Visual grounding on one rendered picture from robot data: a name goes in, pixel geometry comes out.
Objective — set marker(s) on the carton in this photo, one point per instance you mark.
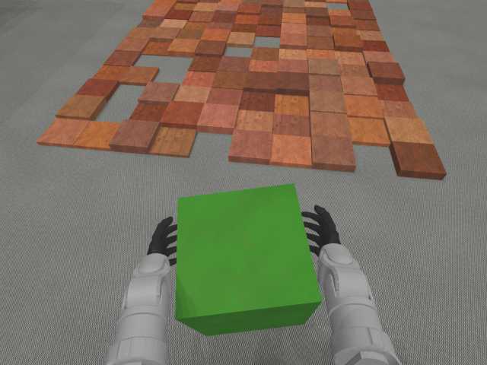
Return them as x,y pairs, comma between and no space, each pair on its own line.
243,261

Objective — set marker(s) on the robot left forearm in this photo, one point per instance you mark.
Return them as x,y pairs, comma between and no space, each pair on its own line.
143,316

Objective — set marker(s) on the right robot hand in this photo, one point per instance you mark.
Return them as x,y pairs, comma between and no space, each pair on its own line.
326,230

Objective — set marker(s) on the robot right forearm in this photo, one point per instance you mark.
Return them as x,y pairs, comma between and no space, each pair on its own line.
358,338

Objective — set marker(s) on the left robot hand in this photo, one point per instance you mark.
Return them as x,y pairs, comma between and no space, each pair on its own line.
159,241

